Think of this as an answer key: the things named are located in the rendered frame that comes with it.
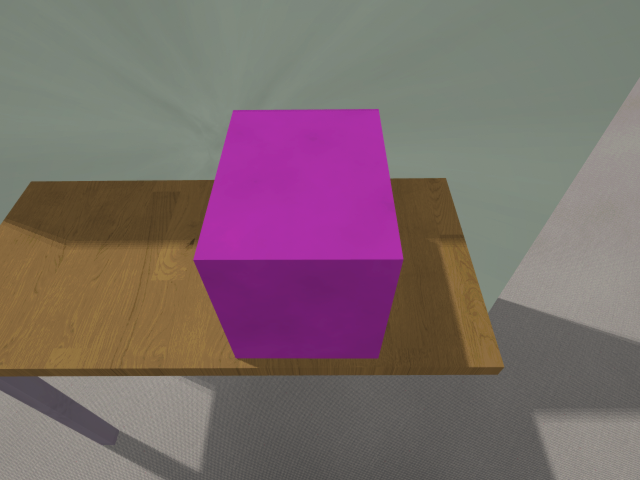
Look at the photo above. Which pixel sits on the table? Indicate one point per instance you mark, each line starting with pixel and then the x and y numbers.
pixel 97 278

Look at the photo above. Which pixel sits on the carton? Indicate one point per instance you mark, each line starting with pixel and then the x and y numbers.
pixel 299 250

